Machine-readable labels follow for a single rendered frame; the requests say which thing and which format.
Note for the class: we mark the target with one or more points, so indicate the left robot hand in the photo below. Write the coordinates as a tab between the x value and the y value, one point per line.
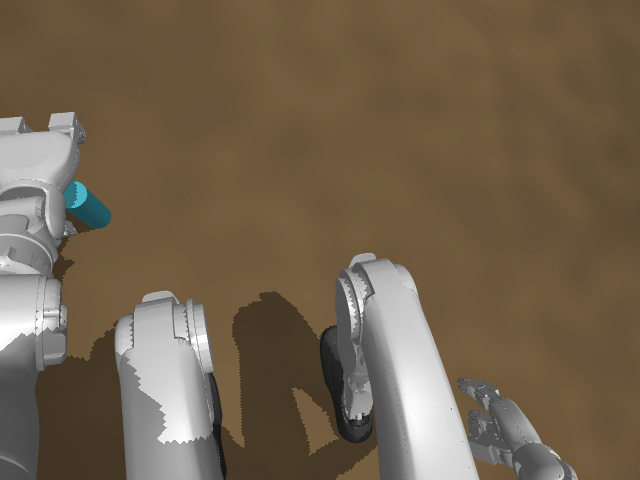
51	156

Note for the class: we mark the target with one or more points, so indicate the can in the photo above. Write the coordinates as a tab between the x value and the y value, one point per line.
85	206

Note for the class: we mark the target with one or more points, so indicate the right robot hand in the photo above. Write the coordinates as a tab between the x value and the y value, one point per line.
505	429

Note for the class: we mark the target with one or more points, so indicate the right robot foot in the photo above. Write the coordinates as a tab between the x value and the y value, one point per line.
351	430

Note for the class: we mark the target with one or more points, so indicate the right robot arm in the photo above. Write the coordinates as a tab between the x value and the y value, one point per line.
536	461

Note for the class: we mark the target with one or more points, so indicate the left robot arm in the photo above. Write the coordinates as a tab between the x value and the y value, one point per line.
33	319

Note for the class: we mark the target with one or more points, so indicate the left robot foot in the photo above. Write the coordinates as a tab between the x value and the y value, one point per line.
217	423

